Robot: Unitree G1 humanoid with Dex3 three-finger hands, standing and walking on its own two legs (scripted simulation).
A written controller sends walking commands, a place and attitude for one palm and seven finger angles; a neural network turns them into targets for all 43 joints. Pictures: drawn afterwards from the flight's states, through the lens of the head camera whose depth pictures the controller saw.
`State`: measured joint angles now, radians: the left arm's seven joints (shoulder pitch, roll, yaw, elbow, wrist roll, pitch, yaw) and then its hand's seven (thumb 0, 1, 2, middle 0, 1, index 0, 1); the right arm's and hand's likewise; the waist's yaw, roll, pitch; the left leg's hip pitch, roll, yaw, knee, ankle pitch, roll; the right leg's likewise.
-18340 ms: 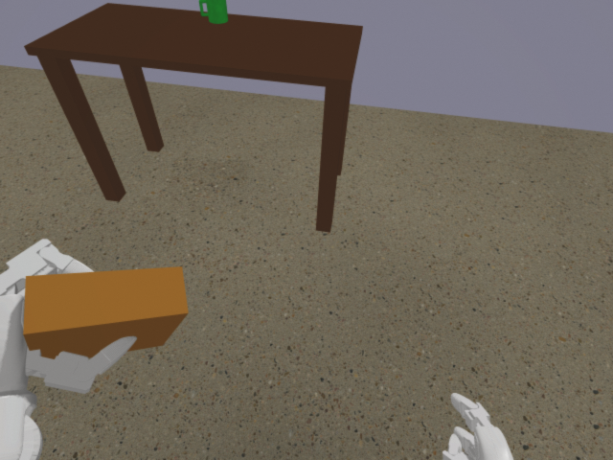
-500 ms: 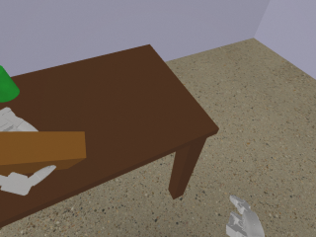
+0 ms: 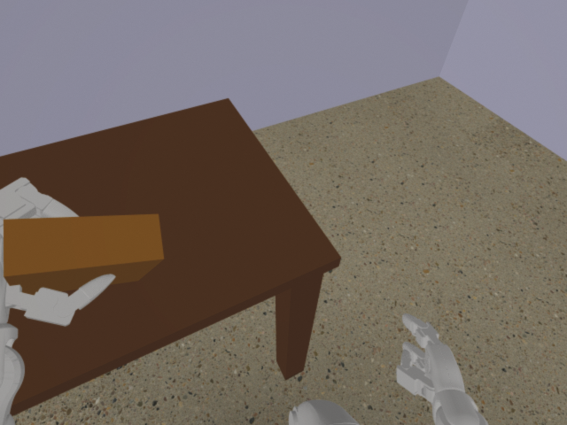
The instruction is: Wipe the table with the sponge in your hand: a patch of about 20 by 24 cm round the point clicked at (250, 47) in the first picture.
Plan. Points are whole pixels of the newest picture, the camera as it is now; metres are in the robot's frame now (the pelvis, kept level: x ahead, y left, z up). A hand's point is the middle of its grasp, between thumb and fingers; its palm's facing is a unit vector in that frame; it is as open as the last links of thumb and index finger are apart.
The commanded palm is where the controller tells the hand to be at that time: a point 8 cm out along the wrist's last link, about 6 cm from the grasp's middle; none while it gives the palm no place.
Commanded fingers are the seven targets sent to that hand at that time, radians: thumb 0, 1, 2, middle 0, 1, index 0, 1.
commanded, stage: come to a stop and stand still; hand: left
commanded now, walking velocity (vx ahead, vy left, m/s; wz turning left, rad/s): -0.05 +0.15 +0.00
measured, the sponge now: (107, 254) +0.26 +0.21 +0.16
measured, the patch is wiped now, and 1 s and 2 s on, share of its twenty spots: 0.00 0.00 0.00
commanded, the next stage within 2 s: look again from close up in 1.20 s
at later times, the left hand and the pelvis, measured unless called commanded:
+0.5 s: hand (100, 291) +0.21 +0.18 +0.18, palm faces +0.39 -0.79 -0.48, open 9.1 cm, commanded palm +0.14 +0.23 +0.19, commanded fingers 0.00 0.10 1.30 -1.20 -1.60 -1.20 -1.60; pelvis +0.00 -0.06 +0.00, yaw +4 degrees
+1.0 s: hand (51, 359) +0.14 +0.20 +0.19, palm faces +0.47 -0.78 -0.40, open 9.1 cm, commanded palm +0.08 +0.24 +0.19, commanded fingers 0.00 0.10 1.30 -1.20 -1.60 -1.20 -1.60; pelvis -0.05 -0.06 +0.00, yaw +5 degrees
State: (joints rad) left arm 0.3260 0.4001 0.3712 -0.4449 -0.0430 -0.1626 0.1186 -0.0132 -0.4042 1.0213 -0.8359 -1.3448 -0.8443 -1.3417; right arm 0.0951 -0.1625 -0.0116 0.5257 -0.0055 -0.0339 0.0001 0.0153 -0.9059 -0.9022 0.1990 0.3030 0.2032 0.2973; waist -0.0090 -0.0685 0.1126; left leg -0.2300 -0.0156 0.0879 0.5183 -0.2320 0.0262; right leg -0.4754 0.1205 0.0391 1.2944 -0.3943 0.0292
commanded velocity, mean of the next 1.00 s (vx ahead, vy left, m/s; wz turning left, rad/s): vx -0.02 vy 0.08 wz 0.00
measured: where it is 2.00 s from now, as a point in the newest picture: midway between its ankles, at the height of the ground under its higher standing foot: outside the picture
